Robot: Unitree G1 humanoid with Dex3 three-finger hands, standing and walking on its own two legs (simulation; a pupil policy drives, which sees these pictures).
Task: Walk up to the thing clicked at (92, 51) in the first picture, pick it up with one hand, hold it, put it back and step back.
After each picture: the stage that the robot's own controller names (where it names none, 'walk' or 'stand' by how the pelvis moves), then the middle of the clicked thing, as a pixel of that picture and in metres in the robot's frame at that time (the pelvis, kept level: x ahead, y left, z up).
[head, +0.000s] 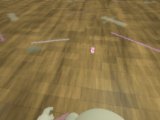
stand; (92, 50) +1.44 -0.04 -0.72
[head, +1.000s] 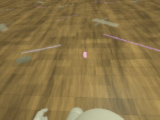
walk; (85, 54) +1.30 +0.20 -0.70
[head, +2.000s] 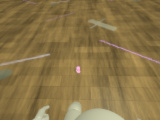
walk; (78, 69) +0.83 +0.24 -0.71
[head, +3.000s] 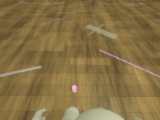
walk; (74, 88) +0.49 +0.19 -0.70
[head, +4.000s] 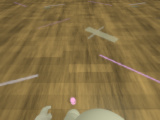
stand; (73, 101) +0.32 +0.20 -0.71
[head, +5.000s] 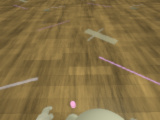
stand; (73, 104) +0.29 +0.19 -0.73
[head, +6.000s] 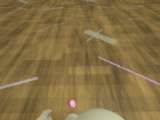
stand; (72, 103) +0.31 +0.20 -0.73
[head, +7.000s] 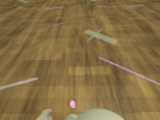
stand; (72, 104) +0.30 +0.20 -0.73
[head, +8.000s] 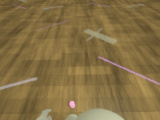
go down; (72, 104) +0.29 +0.20 -0.73
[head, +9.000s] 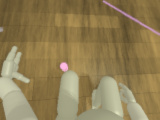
go down; (64, 67) +0.37 +0.23 -0.35
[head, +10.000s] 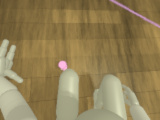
approach; (63, 65) +0.37 +0.25 -0.30
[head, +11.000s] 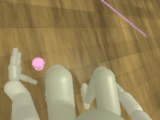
close in; (38, 64) +0.34 +0.28 -0.21
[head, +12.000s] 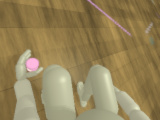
close; (32, 65) +0.35 +0.28 -0.21
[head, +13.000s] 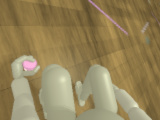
lift; (29, 65) +0.34 +0.28 -0.21
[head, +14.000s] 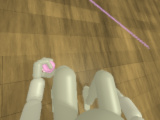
lift; (48, 67) +0.31 +0.26 -0.14
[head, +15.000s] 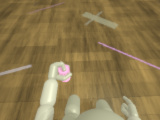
lift; (64, 73) +0.32 +0.18 +0.02
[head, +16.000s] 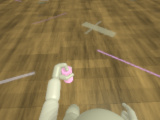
hold; (67, 74) +0.33 +0.17 +0.01
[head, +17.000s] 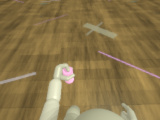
hold; (68, 75) +0.33 +0.17 +0.01
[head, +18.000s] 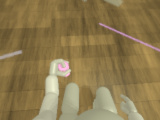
crouch; (64, 69) +0.36 +0.19 -0.07
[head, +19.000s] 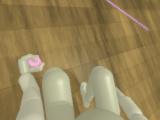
lower; (36, 64) +0.36 +0.28 -0.21
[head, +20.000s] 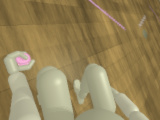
lower; (24, 62) +0.38 +0.29 -0.22
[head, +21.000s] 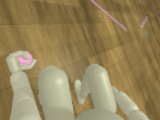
lower; (26, 61) +0.37 +0.29 -0.22
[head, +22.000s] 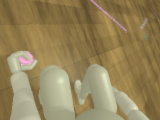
lower; (27, 61) +0.37 +0.29 -0.22
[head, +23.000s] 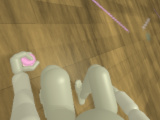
loosen; (29, 62) +0.36 +0.29 -0.22
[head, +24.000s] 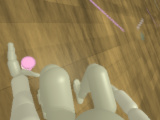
withdraw; (28, 64) +0.35 +0.28 -0.22
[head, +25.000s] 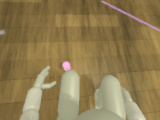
walk; (66, 66) +0.39 +0.23 -0.32
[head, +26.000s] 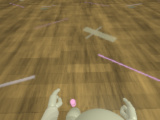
stand; (73, 102) +0.32 +0.17 -0.66
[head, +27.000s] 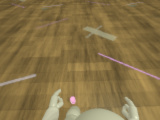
stand; (72, 100) +0.34 +0.19 -0.66
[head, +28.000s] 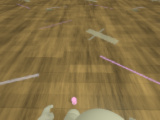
stand; (74, 100) +0.35 +0.18 -0.70
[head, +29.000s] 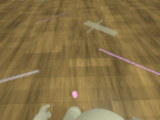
stand; (74, 94) +0.36 +0.18 -0.71
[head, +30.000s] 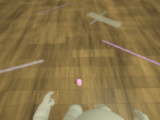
walk; (79, 82) +0.48 +0.13 -0.69
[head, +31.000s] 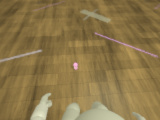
walk; (75, 66) +0.78 +0.20 -0.70
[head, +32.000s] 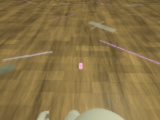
stand; (80, 66) +0.96 +0.18 -0.71
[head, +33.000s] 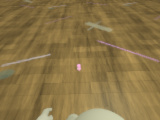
stand; (78, 67) +0.96 +0.21 -0.73
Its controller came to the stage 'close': yes
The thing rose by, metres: 0.71
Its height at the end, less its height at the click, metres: +0.00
